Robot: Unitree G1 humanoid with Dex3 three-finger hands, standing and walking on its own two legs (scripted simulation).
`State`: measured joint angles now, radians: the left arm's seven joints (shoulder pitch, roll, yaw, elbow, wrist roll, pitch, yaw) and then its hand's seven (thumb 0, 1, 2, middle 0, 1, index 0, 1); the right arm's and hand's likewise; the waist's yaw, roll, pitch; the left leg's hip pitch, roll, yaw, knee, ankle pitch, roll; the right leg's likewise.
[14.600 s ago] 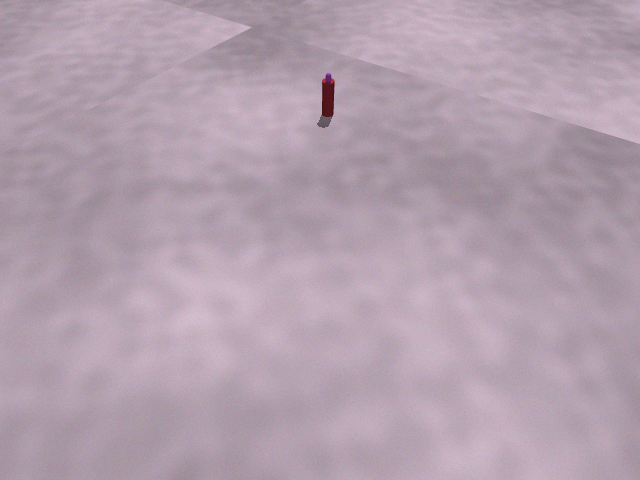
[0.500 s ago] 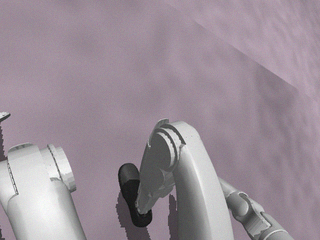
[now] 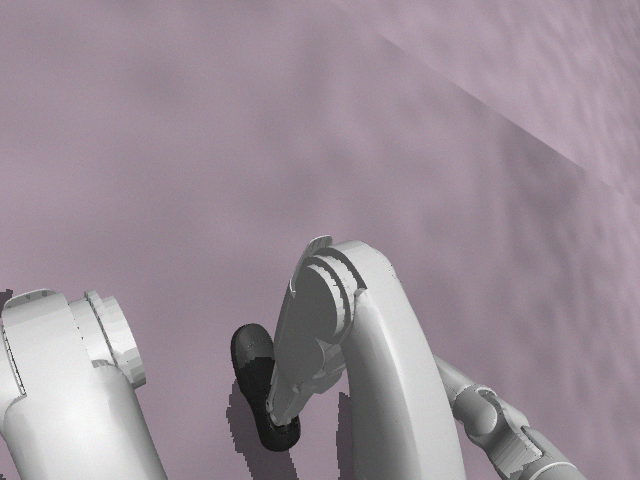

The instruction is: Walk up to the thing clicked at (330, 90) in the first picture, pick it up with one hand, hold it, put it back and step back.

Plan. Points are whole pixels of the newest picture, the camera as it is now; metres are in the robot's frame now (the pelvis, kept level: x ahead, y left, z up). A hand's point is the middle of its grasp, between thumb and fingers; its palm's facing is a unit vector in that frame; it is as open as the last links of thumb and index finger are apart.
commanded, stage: settle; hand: left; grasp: from the side
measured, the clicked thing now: out of the picture +0.43 +0.29 -0.16
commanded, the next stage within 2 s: lift in 1.84 s
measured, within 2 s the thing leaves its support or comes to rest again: leaves its support in 0.36 s
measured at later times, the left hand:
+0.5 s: hand out of the picture +0.40 +0.30 -0.12, palm faces +0.30 -0.95 -0.02, open 9.6 cm
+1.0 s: hand out of the picture +0.39 +0.30 -0.02, palm faces +0.28 -0.96 -0.06, open 9.5 cm
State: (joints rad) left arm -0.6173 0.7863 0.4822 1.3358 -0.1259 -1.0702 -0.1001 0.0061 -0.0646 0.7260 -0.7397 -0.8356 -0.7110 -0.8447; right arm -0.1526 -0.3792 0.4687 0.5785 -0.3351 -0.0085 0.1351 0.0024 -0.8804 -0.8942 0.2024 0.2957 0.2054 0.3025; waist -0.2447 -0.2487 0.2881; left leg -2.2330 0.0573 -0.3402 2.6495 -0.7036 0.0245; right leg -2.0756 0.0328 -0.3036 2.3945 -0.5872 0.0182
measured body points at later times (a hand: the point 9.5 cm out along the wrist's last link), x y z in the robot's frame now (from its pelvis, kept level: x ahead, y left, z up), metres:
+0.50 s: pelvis +0.00 +0.00 +0.02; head +0.22 +0.18 +0.37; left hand +0.38 +0.35 -0.11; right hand +0.19 -0.24 -0.04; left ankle +0.08 +0.12 -0.25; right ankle +0.14 -0.11 -0.25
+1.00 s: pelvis +0.02 -0.01 +0.04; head +0.21 +0.10 +0.44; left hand +0.37 +0.35 -0.01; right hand +0.19 -0.25 -0.06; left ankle +0.08 +0.12 -0.25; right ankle +0.14 -0.11 -0.25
